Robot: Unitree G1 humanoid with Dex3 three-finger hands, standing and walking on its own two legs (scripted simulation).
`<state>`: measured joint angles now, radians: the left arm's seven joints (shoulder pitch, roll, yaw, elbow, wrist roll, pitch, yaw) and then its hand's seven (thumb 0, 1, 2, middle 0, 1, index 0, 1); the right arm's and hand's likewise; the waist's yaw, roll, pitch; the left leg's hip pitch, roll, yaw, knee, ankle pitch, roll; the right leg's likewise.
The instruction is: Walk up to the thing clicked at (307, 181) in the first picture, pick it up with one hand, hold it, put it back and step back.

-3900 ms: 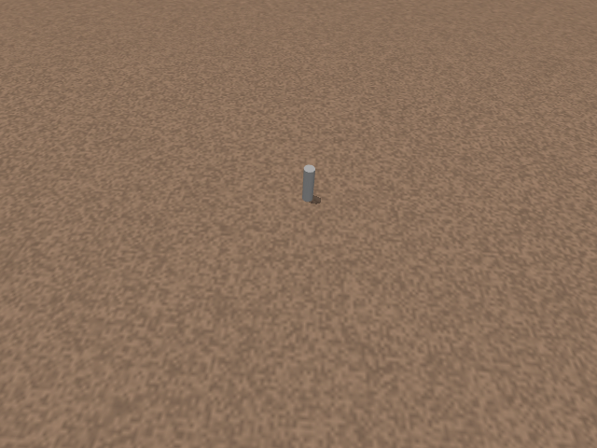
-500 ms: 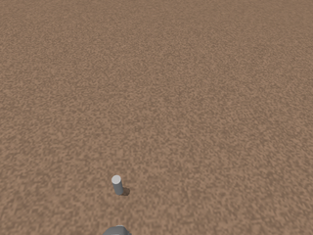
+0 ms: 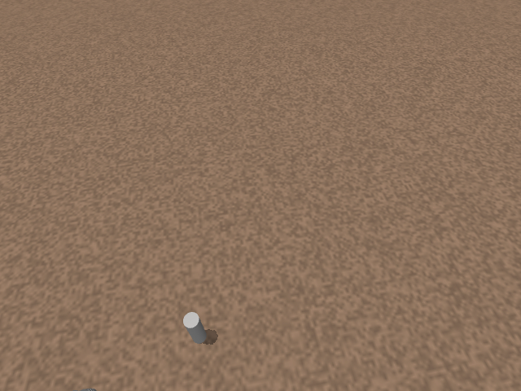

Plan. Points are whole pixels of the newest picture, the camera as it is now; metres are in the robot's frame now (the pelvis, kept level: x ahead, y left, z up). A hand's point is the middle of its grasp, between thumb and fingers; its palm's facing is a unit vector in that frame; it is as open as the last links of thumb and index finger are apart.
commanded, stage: walk up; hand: left
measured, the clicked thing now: (195, 328) +0.40 +0.23 -0.67
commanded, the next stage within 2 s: stand in 1.06 s
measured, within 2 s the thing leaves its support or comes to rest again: neither
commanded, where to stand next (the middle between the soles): +0.06 +0.01 m, yaw +2 degrees
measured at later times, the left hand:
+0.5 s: hand out of the picture +0.12 +0.25 -0.14, palm faces -0.01 -0.95 -0.30, open 7.4 cm
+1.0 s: hand out of the picture +0.10 +0.26 -0.14, palm faces +0.01 -0.95 -0.32, open 7.4 cm
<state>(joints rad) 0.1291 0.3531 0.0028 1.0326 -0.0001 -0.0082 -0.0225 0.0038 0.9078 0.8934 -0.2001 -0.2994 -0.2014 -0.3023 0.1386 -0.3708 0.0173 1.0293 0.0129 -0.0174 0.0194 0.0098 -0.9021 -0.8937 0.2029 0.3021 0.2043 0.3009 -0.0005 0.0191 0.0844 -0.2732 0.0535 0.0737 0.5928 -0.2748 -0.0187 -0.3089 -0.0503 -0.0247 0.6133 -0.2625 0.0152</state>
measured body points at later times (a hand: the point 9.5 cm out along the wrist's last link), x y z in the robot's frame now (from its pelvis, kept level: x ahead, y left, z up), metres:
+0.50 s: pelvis +0.02 +0.00 +0.02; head +0.02 +0.00 +0.47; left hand +0.12 +0.29 -0.12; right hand +0.09 -0.31 -0.11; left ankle +0.03 +0.13 -0.73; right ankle +0.04 -0.13 -0.73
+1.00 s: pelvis +0.03 +0.01 +0.02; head +0.03 +0.01 +0.47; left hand +0.10 +0.31 -0.12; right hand +0.12 -0.29 -0.11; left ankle +0.03 +0.13 -0.73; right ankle +0.04 -0.13 -0.73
